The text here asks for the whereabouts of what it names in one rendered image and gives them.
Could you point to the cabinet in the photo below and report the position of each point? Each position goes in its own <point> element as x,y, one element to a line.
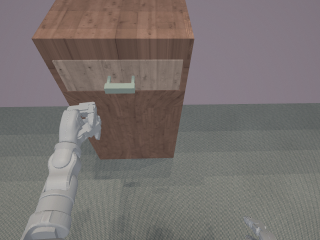
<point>140,125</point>

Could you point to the handle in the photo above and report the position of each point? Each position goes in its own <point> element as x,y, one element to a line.
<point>119,88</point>

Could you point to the robot left hand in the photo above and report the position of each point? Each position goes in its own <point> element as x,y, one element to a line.
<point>75,129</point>

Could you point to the drawer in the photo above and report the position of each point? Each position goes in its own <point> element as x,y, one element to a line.
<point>92,75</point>

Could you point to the left robot forearm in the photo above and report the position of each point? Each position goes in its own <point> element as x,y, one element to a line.
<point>52,217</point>

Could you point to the robot right hand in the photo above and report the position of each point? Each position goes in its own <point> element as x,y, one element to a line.
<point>259,229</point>

